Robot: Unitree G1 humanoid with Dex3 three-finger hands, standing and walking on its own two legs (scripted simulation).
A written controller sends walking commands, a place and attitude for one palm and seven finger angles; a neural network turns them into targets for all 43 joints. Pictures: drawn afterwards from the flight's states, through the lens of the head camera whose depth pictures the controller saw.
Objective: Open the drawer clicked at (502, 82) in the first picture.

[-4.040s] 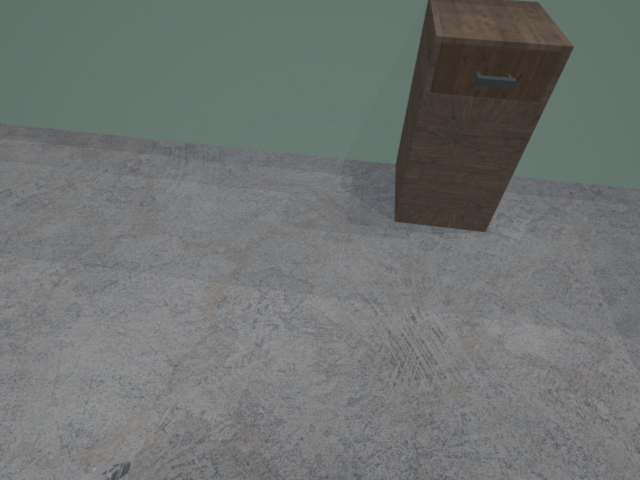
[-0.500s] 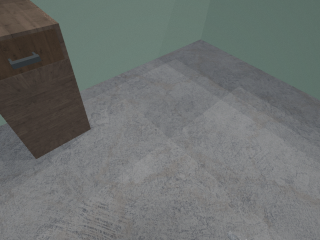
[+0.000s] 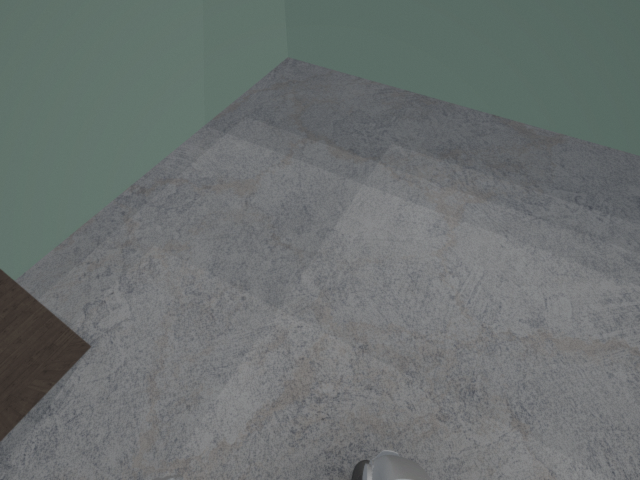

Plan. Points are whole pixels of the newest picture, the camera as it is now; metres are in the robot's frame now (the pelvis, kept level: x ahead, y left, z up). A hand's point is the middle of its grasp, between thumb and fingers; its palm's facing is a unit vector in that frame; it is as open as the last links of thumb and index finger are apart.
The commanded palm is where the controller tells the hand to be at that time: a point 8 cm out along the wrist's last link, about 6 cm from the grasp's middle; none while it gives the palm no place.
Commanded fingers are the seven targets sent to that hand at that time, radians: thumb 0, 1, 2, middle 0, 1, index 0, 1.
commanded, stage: walk to a spot facing it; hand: left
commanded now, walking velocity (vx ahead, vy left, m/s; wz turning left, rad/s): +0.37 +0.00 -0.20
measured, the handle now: out of the picture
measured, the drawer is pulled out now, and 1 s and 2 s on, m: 0.00 0.00 0.00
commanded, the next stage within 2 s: turn to face it in 0.18 s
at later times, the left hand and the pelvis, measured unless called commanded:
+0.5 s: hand (207, 452) +0.19 +0.17 -0.18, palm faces +0.15 -0.98 -0.14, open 7.3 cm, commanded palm none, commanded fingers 0.00 0.90 0.90 -0.20 -0.30 -0.20 -0.30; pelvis +0.21 +0.01 +0.00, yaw +4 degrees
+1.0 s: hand (182, 362) +0.31 +0.23 -0.14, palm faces +0.35 -0.90 -0.27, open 7.4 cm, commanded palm none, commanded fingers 0.00 0.90 0.90 -0.20 -0.30 -0.20 -0.30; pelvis +0.26 -0.01 +0.01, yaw +19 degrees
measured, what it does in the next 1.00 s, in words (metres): walks ahead, turning left: right foot, then left foot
